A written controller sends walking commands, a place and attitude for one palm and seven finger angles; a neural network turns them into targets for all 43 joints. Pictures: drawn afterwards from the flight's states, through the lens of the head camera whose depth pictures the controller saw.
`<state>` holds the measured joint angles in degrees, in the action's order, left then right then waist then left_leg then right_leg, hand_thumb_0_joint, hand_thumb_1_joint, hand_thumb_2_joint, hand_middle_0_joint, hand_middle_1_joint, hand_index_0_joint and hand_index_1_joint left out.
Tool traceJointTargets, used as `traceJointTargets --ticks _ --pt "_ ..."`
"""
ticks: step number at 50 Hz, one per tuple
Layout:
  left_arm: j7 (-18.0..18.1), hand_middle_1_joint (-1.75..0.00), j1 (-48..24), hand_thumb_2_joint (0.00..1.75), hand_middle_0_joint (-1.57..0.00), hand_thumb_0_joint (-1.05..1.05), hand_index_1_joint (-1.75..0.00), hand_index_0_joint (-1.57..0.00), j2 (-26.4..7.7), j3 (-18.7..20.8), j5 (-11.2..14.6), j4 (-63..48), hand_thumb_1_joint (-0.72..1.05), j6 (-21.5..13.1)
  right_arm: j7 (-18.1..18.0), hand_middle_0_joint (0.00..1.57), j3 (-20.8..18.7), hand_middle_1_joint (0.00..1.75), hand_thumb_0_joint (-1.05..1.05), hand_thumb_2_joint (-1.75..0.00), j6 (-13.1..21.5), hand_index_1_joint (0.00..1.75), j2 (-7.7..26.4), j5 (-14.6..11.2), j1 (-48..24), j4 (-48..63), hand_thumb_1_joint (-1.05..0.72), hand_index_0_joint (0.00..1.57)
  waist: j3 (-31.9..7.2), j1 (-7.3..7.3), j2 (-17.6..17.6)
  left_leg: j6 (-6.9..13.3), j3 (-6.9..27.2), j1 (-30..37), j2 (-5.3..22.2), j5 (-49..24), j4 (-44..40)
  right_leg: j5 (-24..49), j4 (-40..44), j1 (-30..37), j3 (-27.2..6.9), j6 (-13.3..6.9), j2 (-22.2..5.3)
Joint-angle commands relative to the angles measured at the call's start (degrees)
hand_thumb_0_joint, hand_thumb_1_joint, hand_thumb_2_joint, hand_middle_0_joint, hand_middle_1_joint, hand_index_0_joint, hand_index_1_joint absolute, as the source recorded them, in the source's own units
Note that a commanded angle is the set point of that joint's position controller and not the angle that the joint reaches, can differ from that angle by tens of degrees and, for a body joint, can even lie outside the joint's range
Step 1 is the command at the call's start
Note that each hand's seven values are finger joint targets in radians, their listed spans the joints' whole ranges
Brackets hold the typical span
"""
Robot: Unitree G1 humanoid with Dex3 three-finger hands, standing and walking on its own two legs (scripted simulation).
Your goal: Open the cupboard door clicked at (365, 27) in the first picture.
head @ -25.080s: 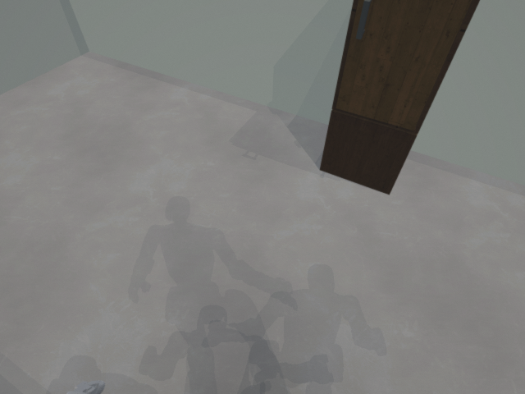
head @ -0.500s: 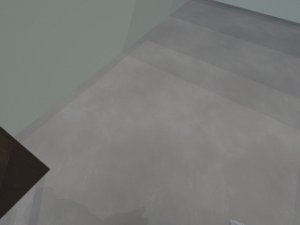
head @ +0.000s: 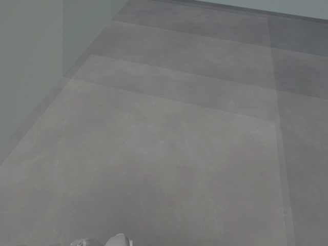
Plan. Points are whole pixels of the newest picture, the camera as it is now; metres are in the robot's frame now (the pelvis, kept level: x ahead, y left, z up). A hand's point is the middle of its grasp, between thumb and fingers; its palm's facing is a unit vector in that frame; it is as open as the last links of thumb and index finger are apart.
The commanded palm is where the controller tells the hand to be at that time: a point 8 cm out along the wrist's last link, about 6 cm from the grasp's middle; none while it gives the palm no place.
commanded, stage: walk to a spot facing it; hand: left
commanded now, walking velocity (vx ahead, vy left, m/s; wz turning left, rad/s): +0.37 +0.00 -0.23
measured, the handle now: out of the picture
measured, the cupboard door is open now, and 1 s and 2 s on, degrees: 43 43 43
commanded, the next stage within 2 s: turn to face it in 0.76 s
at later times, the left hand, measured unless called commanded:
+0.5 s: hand (121, 183) +0.32 +0.14 -0.17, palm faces -0.07 -0.98 -0.18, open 7.3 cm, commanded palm none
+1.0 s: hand (146, 122) +0.56 +0.07 -0.16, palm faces -0.07 -0.98 -0.20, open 7.2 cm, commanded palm none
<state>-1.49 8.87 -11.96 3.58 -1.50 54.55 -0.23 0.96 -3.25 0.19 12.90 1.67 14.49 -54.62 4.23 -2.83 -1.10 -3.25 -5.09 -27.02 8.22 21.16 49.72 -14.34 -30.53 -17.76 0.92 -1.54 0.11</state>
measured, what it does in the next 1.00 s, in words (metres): walks ahead: left foot, then right foot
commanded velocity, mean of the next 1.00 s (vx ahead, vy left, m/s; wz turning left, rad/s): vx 0.29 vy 0.00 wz -0.03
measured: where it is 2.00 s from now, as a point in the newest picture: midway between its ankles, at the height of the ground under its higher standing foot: (188, 168)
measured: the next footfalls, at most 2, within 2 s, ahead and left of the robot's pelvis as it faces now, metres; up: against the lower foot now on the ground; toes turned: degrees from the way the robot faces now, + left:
left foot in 0.08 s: +0.13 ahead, +0.15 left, +0.00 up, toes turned +6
right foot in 0.34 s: +0.24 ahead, -0.16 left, +0.00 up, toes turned -11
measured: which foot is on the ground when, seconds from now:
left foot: up 0.00-0.06, down 0.08-0.34, up 0.36-0.56, down 0.58-0.82, up 0.84-1.00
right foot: down 0.00-0.06, up 0.08-0.32, down 0.34-0.58, up 0.60-0.82, down 0.84-1.00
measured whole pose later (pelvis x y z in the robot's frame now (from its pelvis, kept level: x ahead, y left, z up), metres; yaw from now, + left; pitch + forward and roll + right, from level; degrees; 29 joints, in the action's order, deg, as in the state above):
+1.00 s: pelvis +0.46 -0.10 +0.00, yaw -7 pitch +1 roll +0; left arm 0.9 9.8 -9.1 4.1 -0.9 57.8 -3.6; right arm 0.3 -3.2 -0.4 9.3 1.1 16.0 -61.9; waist 3.1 -1.7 0.4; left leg -2.0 -5.3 -25.2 6.3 25.0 53.2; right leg -16.6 -29.8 -14.1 9.3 -0.7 -3.2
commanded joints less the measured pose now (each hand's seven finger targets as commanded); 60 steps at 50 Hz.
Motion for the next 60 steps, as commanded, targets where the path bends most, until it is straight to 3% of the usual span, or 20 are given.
traceJointTargets --ticks 1,3,5,10,14,16,17,18,27,29,30,34,39,41,43,52,54,55,56,60 --pt "0.2 -0.3 -0.7 0.9 -0.2 0.0 -0.3 -0.2 -10.0 2.6 0.2 -2.6 0.9 -1.7 -0.3 0.2 -0.5 0.3 0.0 -0.9 2.6 0.3 2.6 0.2 9.3 0.6 -0.9 0.2 -4.9 -1.52 -1.6 -0.2 -4.3 19.9 -4.0 -7.4 -18.5 -16.9 10.8 -7.8 -9.7 -6.2 -8.4" --pt "-0.5 -0.3 -1.0 0.9 -0.2 0.0 -0.3 -0.2 -3.0 1.3 0.7 -4.6 0.9 -1.5 -1.5 0.2 -2.4 0.3 0.0 -0.9 3.7 0.3 10.7 1.4 18.6 -1.6 -0.9 0.2 -5.3 -5.53 20.6 6.5 21.4 31.0 12.7 12.1 -34.0 -16.6 -16.8 -22.6 -0.2 -1.0 1.5" --pt "-0.9 -0.3 -8.2 0.9 -0.2 0.0 -0.3 -0.2 -3.5 1.4 0.0 -8.0 0.9 -2.8 -1.9 0.2 -2.8 0.3 0.0 -0.9 3.6 0.3 13.2 1.6 19.4 -0.7 -0.9 0.2 -1.3 -5.84 10.6 15.5 35.7 25.5 23.2 16.8 -41.4 -15.6 -35.3 -29.8 -2.7 -0.6 -3.1" --pt "-2.1 -0.3 -6.9 0.9 -0.2 0.0 -0.3 -0.2 -0.4 0.1 0.0 -4.8 0.9 -2.1 -1.9 0.2 -0.9 0.3 0.0 -0.9 4.9 0.3 6.7 1.3 12.7 -2.0 -0.9 0.2 -3.6 -0.83 12.1 7.5 2.9 23.6 10.1 -20.8 -34.5 -5.7 -18.4 -17.5 2.9 1.0 -5.3" --pt "-1.8 -0.3 1.0 0.9 -0.2 0.0 -0.3 -0.2 -1.9 0.8 0.0 -0.8 0.9 -2.3 -1.5 0.2 -1.0 0.3 0.0 -0.9 3.6 0.3 6.7 0.6 11.0 -3.3 -0.9 0.2 -7.1 2.63 6.5 5.2 -3.2 15.9 7.1 -14.9 -26.7 2.6 -1.7 6.2 9.5 -0.2 0.8" --pt "-0.4 -0.3 15.9 0.9 -0.2 0.0 -0.3 -0.2 -10.5 3.3 -0.4 3.6 0.9 -2.8 -0.6 0.2 -0.1 0.3 0.0 -0.9 3.4 0.3 2.3 -0.7 6.3 -1.4 -0.9 0.2 -9.5 10.56 -10.6 1.2 -10.9 -6.2 -1.2 -2.5 -2.8 -9.5 7.5 28.6 -13.4 -7.3 -13.4" --pt "0.3 -0.3 20.8 0.9 -0.2 0.0 -0.3 -0.2 -15.6 4.5 0.5 4.8 0.9 -2.5 -0.5 0.2 0.3 0.3 0.0 -0.9 3.4 0.3 1.1 -1.0 1.5 1.7 -0.9 0.2 -8.9 13.02 -18.3 1.2 -5.6 -15.3 -3.9 16.3 12.1 -12.7 17.8 30.1 -31.1 -13.1 -24.6" --pt "0.6 -0.3 17.7 0.9 -0.2 0.0 -0.3 -0.2 -15.4 4.2 0.9 4.2 0.9 -1.8 -0.4 0.2 -0.3 0.3 0.0 -0.9 3.4 0.3 1.8 -0.7 -1.0 2.4 -0.9 0.2 -4.3 11.56 -12.7 1.6 0.4 -18.0 -0.9 14.0 17.2 -17.9 19.2 23.7 -30.4 -15.0 -24.9" --pt "0.6 -0.3 3.8 0.9 -0.2 0.0 -0.3 -0.2 -6.2 2.1 0.4 2.5 0.9 -3.1 -0.1 0.2 -0.9 0.3 0.0 -0.9 3.2 0.3 1.1 0.4 13.7 -5.7 -0.9 0.2 -3.9 -3.0 6.2 1.2 -3.7 25.2 -2.5 -6.4 -21.8 -9.2 4.0 -8.1 -2.3 -4.3 -8.5" --pt "0.1 -0.3 1.0 0.9 -0.2 0.0 -0.3 -0.2 -1.4 0.7 0.6 -1.3 0.9 -3.0 -1.7 0.2 -2.9 0.3 0.0 -0.9 3.7 0.3 10.7 1.5 25.7 -7.4 -0.9 0.2 -6.7 -7.58 23.5 11.9 31.1 34.0 20.0 10.9 -38.7 -17.9 -29.9 -24.6 3.7 0.1 1.0" --pt "-0.2 -0.3 -3.7 0.9 -0.2 0.0 -0.3 -0.2 -2.4 1.1 0.2 -3.1 0.9 -3.6 -1.7 0.2 -3.0 0.3 0.0 -0.9 3.6 0.3 11.5 1.3 23.4 -6.5 -0.9 0.2 -3.3 -6.93 13.4 15.5 34.1 30.3 22.3 10.7 -38.9 -15.9 -37.4 -28.6 -0.9 -0.7 -3.0" --pt "-1.4 -0.3 -4.3 0.9 -0.2 0.0 -0.3 -0.2 -1.0 0.4 0.0 -1.1 0.9 -2.8 -2.2 0.2 -1.1 0.3 0.0 -0.9 5.0 0.3 6.1 1.1 13.1 -4.8 -0.9 0.2 -1.0 -0.82 10.8 10.0 9.4 24.6 13.7 -20.9 -34.8 -7.5 -27.9 -23.7 0.2 1.3 -7.5" --pt "-1.4 -0.3 5.9 0.9 -0.2 0.0 -0.3 -0.2 -1.6 0.8 0.1 3.2 0.9 -2.5 -1.5 0.2 -1.2 0.3 0.0 -0.9 3.4 0.3 6.4 0.3 8.4 -5.0 -0.9 0.2 -6.3 3.95 5.4 5.6 -3.1 14.2 6.3 -12.0 -25.7 3.8 -1.5 7.5 9.5 0.3 -0.4" --pt "0.1 -0.3 18.5 0.9 -0.2 0.0 -0.3 -0.2 -11.2 3.3 -0.3 6.4 0.9 -3.0 -0.5 0.2 -0.1 0.3 0.0 -0.9 3.0 0.3 1.0 -0.8 4.4 -2.6 -0.9 0.2 -7.0 10.66 -15.8 1.3 -10.1 -7.8 -4.0 5.4 -0.6 -6.2 10.6 25.9 -16.3 -6.7 -16.9" --pt "1.3 -0.3 17.4 0.9 -0.2 0.0 -0.3 -0.2 -12.6 3.4 0.7 5.7 0.9 -2.2 -0.7 0.2 -0.5 0.3 0.0 -0.9 2.7 0.3 1.1 -0.8 -1.5 0.1 -0.9 0.2 -3.1 10.45 -12.7 1.8 0.7 -14.6 -1.6 13.6 16.7 -9.9 18.8 20.2 -27.2 -13.1 -24.9" --pt "2.5 -0.3 5.7 0.9 -0.2 0.0 -0.3 -0.2 -5.8 1.7 0.8 3.1 0.9 -3.2 -0.1 0.2 0.6 0.3 0.0 -0.9 0.9 0.3 -3.1 -0.4 4.6 -3.9 -0.9 0.2 -5.0 1.47 -3.6 1.3 -4.3 9.7 -4.9 -12.2 -17.8 26.1 5.5 8.9 7.3 -2.4 -15.5" --pt "2.4 -0.3 6.2 0.9 -0.2 0.0 -0.3 -0.2 -4.3 1.4 1.1 1.3 0.9 -2.2 -0.6 0.2 -0.8 0.3 0.0 -0.9 1.5 0.3 4.1 0.1 10.5 -4.1 -0.9 0.2 -10.9 -0.87 9.4 6.5 8.0 23.0 3.3 -33.8 -22.6 12.6 -11.2 0.6 10.6 2.8 -10.1" --pt "2.5 -0.3 6.1 0.9 -0.2 0.0 -0.3 -0.2 -2.4 0.6 1.7 -0.4 0.9 -1.6 -1.2 0.2 -1.9 0.3 0.0 -0.9 1.3 0.3 9.4 0.3 13.3 -3.6 -0.9 0.2 -12.3 -2.36 21.6 14.8 24.2 27.3 15.5 -47.6 -26.4 -21.3 -25.3 -9.1 10.1 5.4 -3.7" --pt "2.8 -0.3 1.0 0.9 -0.2 0.0 -0.3 -0.2 -3.9 0.3 1.0 -2.9 0.9 -0.9 -2.0 0.2 -1.8 0.3 0.0 -0.9 0.7 0.3 10.2 0.3 13.3 -3.1 -0.9 0.2 -9.5 -3.11 15.3 17.4 27.8 24.6 17.0 -44.6 -27.3 -25.2 -33.2 -12.4 3.1 5.1 -3.3" --pt "2.3 -0.3 -1.6 0.9 -0.2 0.0 -0.3 -0.2 -3.2 0.9 1.1 -3.0 0.9 0.0 -3.0 0.2 -1.5 0.3 0.0 -0.9 0.9 0.3 8.9 0.3 5.3 -0.5 -0.9 0.2 -9.9 0.19 10.9 13.5 18.9 22.1 10.3 -50.0 -24.6 -16.5 -29.9 -12.8 -0.1 6.1 -4.6"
